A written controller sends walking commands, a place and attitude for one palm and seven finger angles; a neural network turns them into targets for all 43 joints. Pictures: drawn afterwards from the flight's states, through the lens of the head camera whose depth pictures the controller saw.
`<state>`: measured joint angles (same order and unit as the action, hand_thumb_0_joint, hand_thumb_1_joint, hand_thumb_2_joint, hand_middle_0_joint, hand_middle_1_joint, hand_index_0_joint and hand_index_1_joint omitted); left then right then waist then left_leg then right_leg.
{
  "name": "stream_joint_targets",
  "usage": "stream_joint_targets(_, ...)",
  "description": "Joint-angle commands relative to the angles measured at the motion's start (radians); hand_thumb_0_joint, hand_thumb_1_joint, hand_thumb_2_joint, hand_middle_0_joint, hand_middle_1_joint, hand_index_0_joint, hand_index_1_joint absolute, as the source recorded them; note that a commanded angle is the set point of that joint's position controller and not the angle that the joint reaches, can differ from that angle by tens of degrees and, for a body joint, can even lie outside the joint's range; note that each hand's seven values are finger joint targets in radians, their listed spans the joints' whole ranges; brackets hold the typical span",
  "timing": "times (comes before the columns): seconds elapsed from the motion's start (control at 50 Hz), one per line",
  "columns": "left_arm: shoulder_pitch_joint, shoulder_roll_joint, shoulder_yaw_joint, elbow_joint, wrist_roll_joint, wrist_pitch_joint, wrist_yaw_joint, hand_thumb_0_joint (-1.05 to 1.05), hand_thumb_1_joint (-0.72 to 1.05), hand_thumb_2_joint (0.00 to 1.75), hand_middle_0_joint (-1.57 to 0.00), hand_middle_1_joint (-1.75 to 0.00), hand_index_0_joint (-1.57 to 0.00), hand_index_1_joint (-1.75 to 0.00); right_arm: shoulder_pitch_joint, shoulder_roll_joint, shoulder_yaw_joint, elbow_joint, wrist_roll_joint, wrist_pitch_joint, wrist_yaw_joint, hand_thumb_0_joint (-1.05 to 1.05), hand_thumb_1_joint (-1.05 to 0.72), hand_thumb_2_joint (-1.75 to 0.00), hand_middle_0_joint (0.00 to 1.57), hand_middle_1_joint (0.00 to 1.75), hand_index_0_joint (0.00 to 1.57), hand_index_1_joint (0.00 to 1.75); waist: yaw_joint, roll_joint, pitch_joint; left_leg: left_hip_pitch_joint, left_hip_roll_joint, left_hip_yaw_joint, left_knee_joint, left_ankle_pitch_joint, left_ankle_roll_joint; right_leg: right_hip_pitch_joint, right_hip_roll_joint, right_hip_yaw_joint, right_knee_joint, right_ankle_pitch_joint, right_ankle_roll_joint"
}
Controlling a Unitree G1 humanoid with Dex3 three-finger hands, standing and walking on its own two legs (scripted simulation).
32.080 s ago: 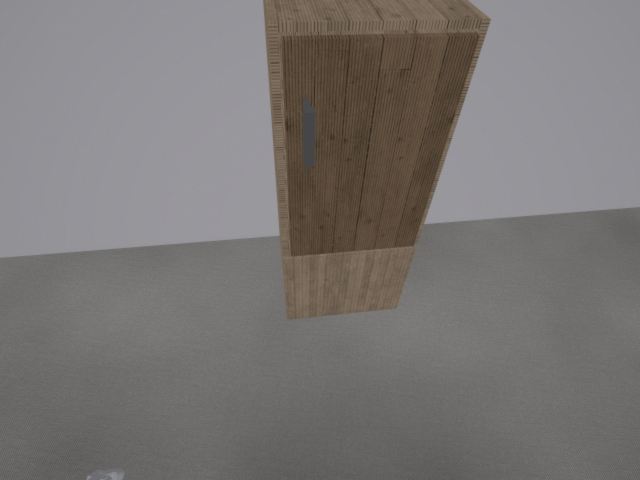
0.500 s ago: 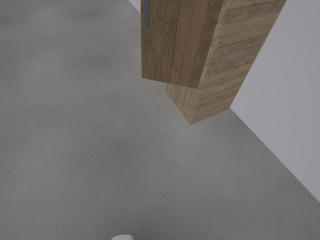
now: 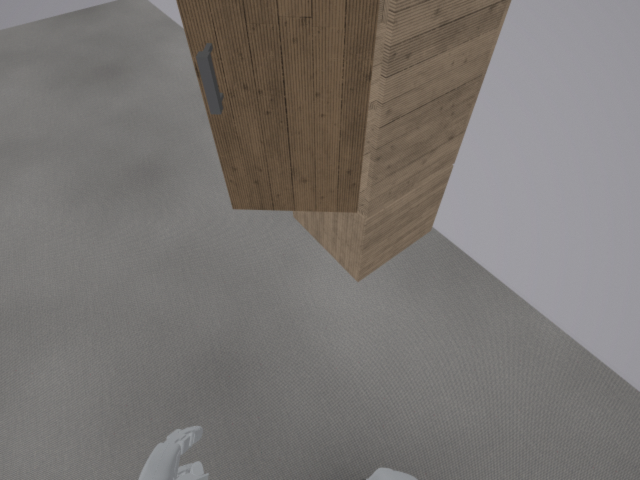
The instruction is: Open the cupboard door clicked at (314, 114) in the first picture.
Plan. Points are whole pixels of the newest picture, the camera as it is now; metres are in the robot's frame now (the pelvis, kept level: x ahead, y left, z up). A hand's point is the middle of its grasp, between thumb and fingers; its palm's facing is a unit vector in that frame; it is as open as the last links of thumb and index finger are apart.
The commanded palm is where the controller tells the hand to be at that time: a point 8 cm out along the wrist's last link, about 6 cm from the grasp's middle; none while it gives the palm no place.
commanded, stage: take the last steps up to it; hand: left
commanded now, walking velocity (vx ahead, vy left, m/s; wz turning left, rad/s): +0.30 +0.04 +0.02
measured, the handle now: (212, 79) +0.83 +0.21 +0.05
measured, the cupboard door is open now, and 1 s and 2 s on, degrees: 50 50 50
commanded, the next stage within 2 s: come to a stop and stand still in 0.46 s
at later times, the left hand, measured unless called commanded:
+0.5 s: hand out of the picture +0.15 +0.23 -0.17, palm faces +0.08 -0.98 -0.17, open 7.3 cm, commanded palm none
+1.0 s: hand (191, 354) +0.34 +0.22 -0.17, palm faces +0.05 -0.98 -0.19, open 7.4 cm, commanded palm none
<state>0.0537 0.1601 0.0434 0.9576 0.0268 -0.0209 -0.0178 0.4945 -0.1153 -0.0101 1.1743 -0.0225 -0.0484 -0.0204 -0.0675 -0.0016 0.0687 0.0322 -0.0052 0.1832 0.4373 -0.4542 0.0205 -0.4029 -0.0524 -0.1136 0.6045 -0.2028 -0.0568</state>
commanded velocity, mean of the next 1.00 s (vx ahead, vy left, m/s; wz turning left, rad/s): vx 0.02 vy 0.02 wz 0.00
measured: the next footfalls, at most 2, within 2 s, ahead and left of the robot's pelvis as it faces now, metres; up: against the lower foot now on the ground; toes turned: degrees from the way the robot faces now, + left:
left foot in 0.38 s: +0.29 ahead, +0.16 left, +0.00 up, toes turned +4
right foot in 0.70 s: +0.32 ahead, -0.09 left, +0.00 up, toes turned -5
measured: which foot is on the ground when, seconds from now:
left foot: down 0.00-0.02, up 0.04-0.36, down 0.38-1.00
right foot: down 0.00-0.40, up 0.42-0.68, down 0.70-0.98, up 1.00-1.00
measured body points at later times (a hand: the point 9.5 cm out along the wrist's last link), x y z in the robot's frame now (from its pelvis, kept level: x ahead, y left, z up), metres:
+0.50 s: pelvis +0.18 +0.05 +0.01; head +0.20 +0.06 +0.45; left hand +0.15 +0.28 -0.16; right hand +0.28 -0.20 -0.12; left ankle +0.23 +0.15 -0.72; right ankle +0.10 -0.08 -0.65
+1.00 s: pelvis +0.25 +0.04 +0.01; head +0.29 +0.06 +0.45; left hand +0.34 +0.27 -0.15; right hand +0.27 -0.20 -0.14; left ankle +0.24 +0.15 -0.72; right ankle +0.28 -0.08 -0.72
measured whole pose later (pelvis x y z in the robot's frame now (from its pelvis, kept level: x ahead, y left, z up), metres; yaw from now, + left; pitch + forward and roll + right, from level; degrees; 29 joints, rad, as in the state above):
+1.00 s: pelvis +0.25 +0.04 +0.01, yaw +1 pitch +0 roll +1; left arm 0.12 0.17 0.05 1.01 0.01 0.04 0.04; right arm 0.23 -0.16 -0.05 1.07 -0.01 0.04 -0.03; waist -0.01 -0.04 0.09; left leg -0.24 0.02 0.11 0.56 -0.29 0.01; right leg -0.34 -0.07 -0.07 0.66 -0.33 0.01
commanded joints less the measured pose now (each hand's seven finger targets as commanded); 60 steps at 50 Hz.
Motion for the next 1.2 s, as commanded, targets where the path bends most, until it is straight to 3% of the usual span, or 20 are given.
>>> stream_joint_targets(0.0, 0.485, 0.245, 0.069, 0.090, -0.020, -0.039, 0.029, 0.00, 0.90, 0.90, -0.20, -0.30, -0.20, -0.30, -0.053, -0.130, -0.036, -0.103, 0.028, -0.024, -0.002, 0.00, -0.90, -0.90, 0.20, 0.30, 0.20, 0.30, 0.212, -0.204, -0.245, -0.623, -0.011, -0.090, 0.849, -0.147, -0.014, 0.699, -0.446, 0.621, -0.251, 0.378, -0.268)
stream_joint_targets(0.04, 0.310, 0.168, 0.050, 0.048, -0.021, -0.037, 0.040, 0.00, 0.90, 0.90, -0.20, -0.30, -0.20, -0.30, -0.179, -0.096, -0.044, -0.136, 0.016, -0.011, 0.004, 0.00, -0.90, -0.90, 0.20, 0.30, 0.20, 0.30, 0.150, -0.063, -0.065, -0.683, 0.093, -0.212, 0.860, 0.013, -0.008, 0.432, -0.362, 0.432, -0.302, 0.278, -0.200)
stream_joint_targets(0.12, 0.207, 0.070, 0.032, 0.037, -0.003, -0.056, 0.037, 0.00, 0.90, 0.90, -0.20, -0.30, -0.20, -0.30, -0.090, -0.031, -0.041, -0.097, -0.004, 0.028, 0.020, 0.00, -0.90, -0.90, 0.20, 0.30, 0.20, 0.30, 0.042, -0.115, -0.029, -0.497, 0.129, -0.152, 0.588, 0.131, -0.045, 0.150, -0.234, 0.155, -0.399, 0.118, -0.107)
stream_joint_targets(0.24, 0.241, 0.134, 0.042, 0.070, -0.002, -0.059, 0.019, 0.00, 0.90, 0.90, -0.20, -0.30, -0.20, -0.30, -0.244, -0.047, -0.047, -0.165, -0.004, 0.014, 0.046, 0.00, -0.90, -0.90, 0.20, 0.30, 0.20, 0.30, 0.080, -0.123, 0.000, -0.470, 0.084, -0.092, 0.268, 0.212, -0.049, 0.195, -0.223, 0.149, -0.405, -0.010, -0.104)
stream_joint_targets(0.32, 0.237, 0.151, 0.042, 0.088, -0.007, -0.046, 0.019, 0.00, 0.90, 0.90, -0.20, -0.30, -0.20, -0.30, -0.227, -0.108, -0.051, -0.165, -0.005, -0.006, 0.041, 0.00, -0.90, -0.90, 0.20, 0.30, 0.20, 0.30, 0.036, -0.067, 0.001, -0.240, 0.036, -0.052, 0.060, 0.276, -0.040, 0.141, -0.196, 0.108, -0.272, 0.026, -0.060)
stream_joint_targets(0.34, 0.236, 0.136, 0.038, 0.083, -0.008, -0.041, 0.017, 0.00, 0.90, 0.90, -0.20, -0.30, -0.20, -0.30, -0.143, -0.152, -0.061, -0.141, -0.007, -0.012, 0.034, 0.00, -0.90, -0.90, 0.20, 0.30, 0.20, 0.30, -0.002, 0.007, -0.042, -0.095, 0.055, -0.091, 0.014, 0.261, -0.025, 0.079, -0.152, 0.074, -0.121, 0.046, -0.036)
stream_joint_targets(0.38, 0.242, 0.067, 0.019, 0.033, -0.016, -0.042, 0.011, 0.00, 0.90, 0.90, -0.20, -0.30, -0.20, -0.30, 0.048, -0.318, -0.091, -0.115, -0.023, -0.009, 0.010, 0.00, -0.90, -0.90, 0.20, 0.30, 0.20, 0.30, -0.056, 0.296, -0.153, 0.109, 0.416, -0.567, -0.134, 0.384, 0.163, -0.177, 0.046, -0.034, 0.406, -0.400, 0.037)
stream_joint_targets(0.44, 0.179, 0.081, 0.016, 0.032, -0.010, -0.036, 0.013, 0.00, 0.90, 0.90, -0.20, -0.30, -0.20, -0.30, -0.121, -0.233, -0.062, -0.167, -0.010, -0.009, -0.004, 0.00, -0.90, -0.90, 0.20, 0.30, 0.20, 0.30, 0.008, 0.173, -0.064, -0.117, 0.385, -0.453, -0.189, 0.307, 0.184, -0.231, -0.052, 0.108, 0.631, -0.255, 0.028)
stream_joint_targets(0.52, 0.245, 0.039, 0.006, 0.062, -0.006, -0.011, 0.006, 0.00, 0.90, 0.90, -0.20, -0.30, -0.20, -0.30, -0.185, -0.189, -0.037, -0.166, -0.007, -0.024, -0.008, 0.00, -0.90, -0.90, 0.20, 0.30, 0.20, 0.30, 0.071, 0.129, -0.073, -0.218, 0.299, -0.229, -0.192, 0.517, 0.138, -0.062, -0.066, 0.076, 0.388, -0.183, 0.054)
stream_joint_targets(0.64, 0.312, 0.040, -0.005, 0.097, -0.010, 0.003, 0.032, 0.00, 0.90, 0.90, -0.20, -0.30, -0.20, -0.30, -0.248, -0.165, -0.030, -0.141, 0.005, 0.008, -0.019, 0.00, -0.90, -0.90, 0.20, 0.30, 0.20, 0.30, 0.121, 0.057, -0.085, -0.290, 0.214, -0.140, -0.033, 0.600, 0.058, 0.245, -0.019, 0.044, -0.112, 0.104, 0.077)
stream_joint_targets(0.68, 0.282, 0.145, 0.002, 0.090, -0.007, -0.001, 0.041, 0.00, 0.90, 0.90, -0.20, -0.30, -0.20, -0.30, -0.215, -0.131, -0.031, -0.133, 0.021, 0.027, -0.011, 0.00, -0.90, -0.90, 0.20, 0.30, 0.20, 0.30, 0.090, -0.052, -0.076, -0.331, 0.099, -0.113, 0.030, 0.282, -0.023, 0.259, -0.151, 0.213, -0.169, 0.417, 0.014)
stream_joint_targets(0.7, 0.243, 0.176, 0.004, 0.076, -0.008, 0.004, 0.042, 0.00, 0.90, 0.90, -0.20, -0.30, -0.20, -0.30, -0.191, -0.120, -0.030, -0.127, 0.022, 0.039, -0.003, 0.00, -0.90, -0.90, 0.20, 0.30, 0.20, 0.30, 0.071, -0.036, -0.035, -0.315, 0.072, -0.117, 0.024, 0.224, -0.036, 0.202, -0.199, 0.215, -0.155, 0.498, -0.024)
stream_joint_targets(0.76, 0.237, 0.186, 0.017, 0.074, -0.015, 0.008, 0.058, 0.00, 0.90, 0.90, -0.20, -0.30, -0.20, -0.30, -0.154, -0.134, -0.046, -0.108, 0.022, 0.066, -0.011, 0.00, -0.90, -0.90, 0.20, 0.30, 0.20, 0.30, 0.072, -0.243, -0.149, -0.274, 0.051, -0.086, 0.169, 0.213, -0.057, 0.287, -0.236, 0.221, -0.123, 0.821, -0.073)
stream_joint_targets(0.82, 0.213, 0.195, 0.033, 0.059, -0.007, 0.023, 0.072, 0.00, 0.90, 0.90, -0.20, -0.30, -0.20, -0.30, -0.189, -0.113, -0.050, -0.125, 0.023, 0.081, -0.013, 0.00, -0.90, -0.90, 0.20, 0.30, 0.20, 0.30, 0.093, -0.210, -0.126, -0.394, 0.033, -0.111, 0.275, -0.065, -0.064, 0.355, -0.299, 0.260, -0.132, 0.960, -0.149)
stream_joint_targets(0.9, 0.143, 0.180, 0.042, 0.033, -0.014, 0.036, 0.070, 0.00, 0.90, 0.90, -0.20, -0.30, -0.20, -0.30, -0.150, -0.104, -0.052, -0.111, 0.018, 0.079, -0.011, 0.00, -0.90, -0.90, 0.20, 0.30, 0.20, 0.30, 0.059, -0.118, -0.165, -0.241, 0.059, -0.114, -0.012, 0.277, -0.064, 0.292, -0.212, 0.173, -0.040, 0.680, -0.067)
stream_joint_targets(0.94, 0.148, 0.099, 0.025, -0.006, -0.023, 0.051, 0.060, 0.00, 0.90, 0.90, -0.20, -0.30, -0.20, -0.30, -0.177, -0.204, -0.065, -0.149, 0.000, 0.071, -0.013, 0.00, -0.90, -0.90, 0.20, 0.30, 0.20, 0.30, 0.071, 0.216, -0.136, -0.220, 0.313, -0.345, -0.086, 0.788, 0.078, 0.119, -0.025, 0.035, 0.091, 0.008, 0.062)
stream_joint_targets(0.96, 0.110, 0.094, 0.023, -0.013, -0.018, 0.065, 0.064, 0.00, 0.90, 0.90, -0.20, -0.30, -0.20, -0.30, -0.190, -0.205, -0.068, -0.156, -0.005, 0.070, -0.018, 0.00, -0.90, -0.90, 0.20, 0.30, 0.20, 0.30, 0.048, 0.260, -0.091, -0.266, 0.351, -0.372, -0.140, 0.778, 0.150, 0.072, 0.028, 0.069, 0.266, -0.334, 0.068)
stream_joint_targets(1.02, 0.129, 0.079, 0.028, -0.001, -0.014, 0.069, 0.055, 0.00, 0.90, 0.90, -0.20, -0.30, -0.20, -0.30, -0.247, -0.184, -0.052, -0.181, -0.011, 0.057, -0.033, 0.00, -0.90, -0.90, 0.20, 0.30, 0.20, 0.30, 0.083, 0.160, -0.045, -0.269, 0.313, -0.316, -0.092, 0.772, 0.171, -0.003, 0.022, 0.149, 0.402, -0.324, 0.057)
stream_joint_targets(1.14, 0.195, 0.076, 0.008, 0.029, -0.017, 0.039, 0.048, 0.00, 0.90, 0.90, -0.20, -0.30, -0.20, -0.30, -0.229, -0.204, -0.061, -0.158, 0.006, 0.051, -0.022, 0.00, -0.90, -0.90, 0.20, 0.30, 0.20, 0.30, 0.079, 0.141, -0.139, -0.133, 0.239, -0.245, -0.013, 0.726, 0.099, 0.190, 0.027, 0.066, -0.107, -0.081, 0.066)
stream_joint_targets(1.18, 0.227, 0.135, 0.010, 0.050, -0.009, 0.019, 0.057, 0.00, 0.90, 0.90, -0.20, -0.30, -0.20, -0.30, -0.232, -0.154, -0.058, -0.168, 0.021, 0.052, -0.014, 0.00, -0.90, -0.90, 0.20, 0.30, 0.20, 0.30, 0.064, -0.053, -0.120, -0.238, 0.127, -0.171, 0.069, 0.407, -0.001, 0.266, -0.096, 0.242, -0.256, 0.201, 0.019)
